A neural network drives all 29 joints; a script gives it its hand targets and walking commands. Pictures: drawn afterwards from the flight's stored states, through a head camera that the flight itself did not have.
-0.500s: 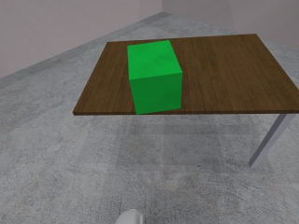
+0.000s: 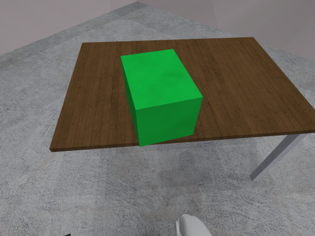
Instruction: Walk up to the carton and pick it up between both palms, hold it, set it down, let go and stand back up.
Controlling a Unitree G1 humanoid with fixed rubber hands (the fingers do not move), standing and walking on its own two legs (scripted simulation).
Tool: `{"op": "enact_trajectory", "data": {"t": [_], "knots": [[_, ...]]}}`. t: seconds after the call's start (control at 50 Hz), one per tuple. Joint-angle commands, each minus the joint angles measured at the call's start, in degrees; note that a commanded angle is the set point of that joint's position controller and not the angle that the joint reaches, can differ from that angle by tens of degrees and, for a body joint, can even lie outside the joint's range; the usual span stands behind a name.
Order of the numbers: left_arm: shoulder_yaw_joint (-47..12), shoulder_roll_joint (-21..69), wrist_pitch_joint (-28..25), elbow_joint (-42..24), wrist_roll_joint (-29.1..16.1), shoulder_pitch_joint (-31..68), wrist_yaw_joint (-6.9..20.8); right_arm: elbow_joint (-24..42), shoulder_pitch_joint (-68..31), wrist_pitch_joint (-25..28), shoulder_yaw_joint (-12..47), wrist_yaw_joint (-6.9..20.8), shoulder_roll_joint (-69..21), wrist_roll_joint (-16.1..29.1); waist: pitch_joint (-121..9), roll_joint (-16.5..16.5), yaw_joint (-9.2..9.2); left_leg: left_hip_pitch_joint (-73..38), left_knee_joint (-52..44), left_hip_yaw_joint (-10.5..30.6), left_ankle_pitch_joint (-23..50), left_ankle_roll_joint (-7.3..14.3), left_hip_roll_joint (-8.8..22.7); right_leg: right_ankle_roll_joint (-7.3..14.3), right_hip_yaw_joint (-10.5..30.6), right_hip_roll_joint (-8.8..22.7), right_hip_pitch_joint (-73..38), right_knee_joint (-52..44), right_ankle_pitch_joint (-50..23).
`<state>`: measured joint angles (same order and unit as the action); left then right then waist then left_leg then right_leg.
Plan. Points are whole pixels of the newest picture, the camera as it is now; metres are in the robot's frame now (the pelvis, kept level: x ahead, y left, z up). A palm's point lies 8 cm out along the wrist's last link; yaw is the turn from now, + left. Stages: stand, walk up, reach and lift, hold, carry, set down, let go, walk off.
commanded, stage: walk up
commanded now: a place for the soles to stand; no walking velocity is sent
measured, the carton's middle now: (157, 95) +0.61 +0.00 -0.04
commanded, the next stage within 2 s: none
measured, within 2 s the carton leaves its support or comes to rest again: neither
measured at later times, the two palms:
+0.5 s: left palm (60, 221) +0.20 +0.27 -0.10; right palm out of the picture +0.12 -0.24 -0.10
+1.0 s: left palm (54, 233) +0.17 +0.27 -0.10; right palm (245, 233) +0.15 -0.22 -0.10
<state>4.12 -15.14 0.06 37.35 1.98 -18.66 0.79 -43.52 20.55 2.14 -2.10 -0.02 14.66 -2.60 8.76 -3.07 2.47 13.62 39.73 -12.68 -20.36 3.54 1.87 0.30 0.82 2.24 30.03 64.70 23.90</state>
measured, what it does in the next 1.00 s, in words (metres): steps on the spot: right foot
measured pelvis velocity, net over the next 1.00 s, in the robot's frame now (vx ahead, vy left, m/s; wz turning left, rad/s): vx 0.07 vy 0.02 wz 0.03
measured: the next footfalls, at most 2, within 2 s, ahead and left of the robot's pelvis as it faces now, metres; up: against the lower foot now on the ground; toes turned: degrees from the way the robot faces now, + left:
right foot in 0.12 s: +0.18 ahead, -0.11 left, +0.00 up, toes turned +0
left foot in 1.66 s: +0.23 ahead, +0.10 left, +0.00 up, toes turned +7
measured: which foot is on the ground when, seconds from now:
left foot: down 0.00-1.00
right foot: up 0.00-0.10, down 0.12-1.00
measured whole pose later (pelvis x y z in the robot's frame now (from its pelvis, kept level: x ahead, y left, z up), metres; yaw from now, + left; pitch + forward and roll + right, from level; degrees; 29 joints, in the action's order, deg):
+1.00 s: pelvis +0.07 +0.02 +0.01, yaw +1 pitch -3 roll +0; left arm -0.1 -13.5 1.4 46.5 0.6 -10.1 0.2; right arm -39.2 18.5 -0.6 -0.5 1.0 14.2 0.6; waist 5.1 0.5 -0.2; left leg 9.8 34.9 0.1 -22.2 0.5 -0.7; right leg -1.9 -2.1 4.2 19.0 33.7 11.6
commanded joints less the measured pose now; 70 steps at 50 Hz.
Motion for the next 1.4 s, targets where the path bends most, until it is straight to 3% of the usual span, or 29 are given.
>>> {"op": "enact_trajectory", "data": {"t": [0.0,0.04,0.08,0.1,0.12,0.14,0.16,0.2,0.24,0.28,0.3,0.34,0.36,0.38,0.42,0.5,0.6,1.04,1.06,1.1,1.12,1.16,1.2,1.22,1.24,1.26,1.28,1.3,1.38], "knots": [[-0.1,-1.6,-2.1,-5.4,-0.7,-1.3,-0.3,6.7,-0.8,1.0,-1.4,-0.9,10.5,0.0,-4.6,10.0,-0.94,3.1,-12.4,12.5,37.3,9.0,17.5,0.1,-0.8,1.3,-9.2,-19.3,-6.6],[0.2,-2.4,-2.4,-3.6,-0.5,-4.7,-0.7,6.8,-2.5,-0.1,-0.4,-0.7,10.2,1.5,-7.7,7.4,-3.04,7.3,-4.1,8.5,33.3,5.3,14.0,1.3,-3.4,-1.6,-20.4,-27.6,-20.5],[1.1,-6.7,-2.5,-3.0,-0.3,-6.9,-1.3,7.2,-0.8,-0.7,1.0,-0.2,8.4,3.0,-12.4,-0.1,-4.74,10.5,3.3,6.0,24.8,0.5,10.6,4.0,1.1,-0.1,-28.3,-31.6,-30.4],[2.0,-9.9,-2.4,-4.1,0.5,-6.1,-1.8,8.0,2.1,-1.1,1.7,0.0,6.7,3.3,-15.6,-8.0,-4.72,12.8,12.6,3.5,11.3,-2.5,6.3,8.8,15.1,10.1,-29.4,-34.6,-32.0],[2.2,-12.4,-1.6,-5.8,-1.1,-3.0,-2.4,6.8,6.2,-2.8,1.6,-0.4,7.4,3.4,-16.4,-11.3,-4.11,7.8,17.8,7.4,-16.8,-4.4,1.3,17.6,30.8,21.2,-19.3,-42.6,-22.5],[3.2,-14.2,-0.6,-5.5,-1.8,0.9,-2.8,4.7,5.8,-5.0,0.4,-0.9,9.3,2.7,-13.3,-11.0,-3.79,5.2,20.5,11.3,-19.3,-4.3,3.4,20.6,33.1,21.8,-11.6,-46.0,-3.3],[2.4,-12.4,-0.5,-5.8,-2.1,3.5,-2.9,4.9,3.1,-5.8,-0.3,-0.9,10.7,2.2,-10.9,-10.2,-3.54,7.1,19.8,12.5,-18.7,-4.1,3.5,19.0,32.4,19.4,-9.8,-47.6,6.1],[1.5,-10.8,-0.1,-6.0,-0.9,3.1,-3.6,4.5,2.4,-5.0,-0.6,-0.3,10.7,2.6,-9.4,-8.8,-4.28,9.7,15.7,12.9,-16.8,-4.5,2.2,14.7,25.1,15.0,-12.3,-46.9,2.6],[1.4,-11.1,-0.2,-5.6,-0.3,5.6,-3.6,3.4,6.2,-4.0,-0.5,-0.2,8.8,2.8,-10.3,-10.4,-2.16,7.7,11.2,12.9,-12.2,-4.6,2.0,12.7,21.4,13.8,-11.9,-44.3,-1.9],[0.6,-10.5,0.3,-5.7,-0.8,11.6,-2.9,2.8,9.3,-2.5,-0.6,0.0,7.7,3.1,-12.4,-9.0,1.56,-0.4,-4.9,11.5,-1.2,-3.7,1.5,8.5,13.9,10.3,-9.5,-38.4,-6.8],[0.2,-9.3,0.5,-5.9,-1.1,12.3,-2.3,3.2,8.3,-1.5,-1.0,0.1,8.8,3.0,-12.7,-6.5,2.02,-2.4,-11.1,13.9,5.6,-3.0,2.1,5.7,9.9,8.0,-8.0,-33.7,-10.0],[-0.3,-5.1,0.4,-5.9,-2.8,9.2,-1.6,5.7,-0.2,-0.8,-2.3,0.1,14.2,2.5,-8.4,5.2,-2.21,6.1,-19.0,33.4,-2.5,1.9,12.0,-0.1,0.0,-1.0,-5.7,-23.0,-5.2],[-0.2,-5.0,0.5,-4.5,-2.5,9.2,-1.7,6.0,-5.1,-1.1,-2.2,0.1,14.6,3.2,-4.8,5.8,-3.69,14.5,-19.7,33.2,-4.5,3.8,13.5,0.3,0.9,-0.1,-12.8,-24.7,-4.5],[-0.7,-5.3,0.1,-3.5,-2.0,8.7,-1.6,6.8,-8.4,-0.9,-1.0,0.4,11.6,3.5,-4.6,4.8,-5.21,15.7,-17.2,27.7,-0.1,2.2,10.4,1.0,3.2,1.9,-17.0,-29.6,-10.9],[-0.8,-6.9,-0.8,-3.1,-1.9,10.5,-1.0,7.8,-3.4,-0.3,-0.3,0.6,9.3,3.1,-8.7,4.1,-2.26,7.8,-13.1,19.2,13.8,-1.6,5.2,2.6,4.4,3.6,-17.0,-29.5,-25.8],[-1.7,-5.4,-0.4,-2.0,-1.1,10.8,-1.1,7.7,-0.7,-0.4,-1.1,0.3,11.4,3.3,-9.7,9.1,-1.76,2.5,-12.9,19.6,26.4,-3.4,6.3,2.1,1.3,3.0,-16.5,-29.9,-25.5],[-1.8,-6.7,0.0,-0.2,-1.0,11.4,-1.4,9.6,-0.5,-1.0,-1.3,0.1,10.5,3.6,-9.2,9.7,-2.04,1.9,-14.4,18.5,23.5,-2.7,5.8,1.4,-0.4,2.8,-17.7,-32.2,-24.0],[-1.8,-8.4,-0.5,3.6,-1.6,9.8,-0.9,9.4,0.9,-0.9,-1.8,0.6,8.8,3.0,-8.4,1.1,-2.65,5.4,-14.7,19.2,6.1,-1.1,2.0,2.9,1.0,5.9,-19.7,-36.6,-17.2],[-0.9,-8.0,-0.2,3.9,0.1,6.7,0.0,8.4,8.4,-0.3,-3.2,0.6,8.6,0.9,-10.8,0.4,-1.69,0.3,-17.7,23.1,-14.3,1.3,2.8,3.3,-1.3,2.7,-16.3,-32.1,3.2],[-0.9,-5.8,0.4,2.4,0.5,9.4,0.9,7.4,8.7,-0.6,-5.1,-0.1,13.7,0.1,0.0,7.6,0.46,-0.8,-27.1,37.1,-28.6,6.8,12.0,0.4,-6.0,-1.7,-0.8,-22.8,5.0],[-0.8,-5.5,0.3,1.8,0.6,9.9,1.2,7.3,7.7,-0.7,-5.4,-0.6,14.4,-0.2,2.8,8.9,0.88,0.1,-28.0,40.3,-27.1,8.9,15.4,0.2,-4.2,0.3,2.3,-19.5,5.0],[-0.5,-5.6,-0.4,0.6,0.3,10.0,1.4,7.6,6.5,-0.3,-5.0,-1.1,13.4,-0.7,5.1,8.6,0.92,-1.0,-26.8,39.2,-16.9,9.8,15.8,0.0,-1.7,2.7,5.7,-19.9,4.1],[-0.6,-4.8,-1.7,0.2,0.2,7.5,1.3,8.1,3.3,0.2,-4.7,-0.9,12.6,-0.7,2.6,10.1,-1.4,-0.9,-20.6,33.8,-1.9,8.0,13.6,0.4,-1.9,3.0,-1.5,-28.3,-2.3],[-0.3,-5.1,-2.6,1.0,0.3,3.2,1.1,8.7,0.7,0.2,-4.2,-0.4,11.9,-0.2,0.2,10.3,-4.29,4.5,-14.9,28.4,4.8,5.5,10.9,1.2,-2.7,2.1,-12.8,-36.0,-9.5],[0.9,-7.9,-3.3,3.2,0.5,-3.0,0.7,9.8,-0.3,0.2,-3.0,0.1,8.8,0.1,-3.3,5.4,-7.12,11.7,-5.2,21.8,8.0,2.1,6.0,2.5,0.3,2.7,-25.4,-39.8,-13.3],[2.5,-13.8,-3.6,4.7,0.7,-7.9,0.1,11.3,1.8,0.3,-1.2,0.5,2.9,0.8,-6.9,-9.0,-8.22,19.5,12.7,13.5,-0.1,-2.6,-3.1,6.8,17.6,12.6,-32.5,-44.7,-9.8],[2.7,-16.4,-2.8,4.9,0.1,-9.0,-0.5,11.2,4.0,-0.5,-1.5,-0.5,2.8,0.6,-6.3,-9.4,-8.06,20.4,20.2,13.6,-16.2,-3.7,-6.0,12.2,29.6,20.7,-28.9,-49.5,-5.5],[2.7,-14.8,-1.8,5.0,0.0,-8.3,-0.7,10.4,4.3,-1.8,-2.1,-1.1,4.2,-0.2,-2.8,-7.5,-6.95,21.3,24.6,15.2,-18.8,-3.6,-3.2,15.2,33.5,23.5,-25.5,-51.2,-0.5],[1.0,-11.1,-1.7,2.3,1.2,-5.6,-2.2,7.9,6.2,-1.5,-2.8,-0.5,5.8,0.7,-1.6,-0.8,-5.24,19.3,27.7,18.5,-7.7,-3.4,-0.9,9.7,15.7,18.0,-22.1,-48.0,-22.1]]}}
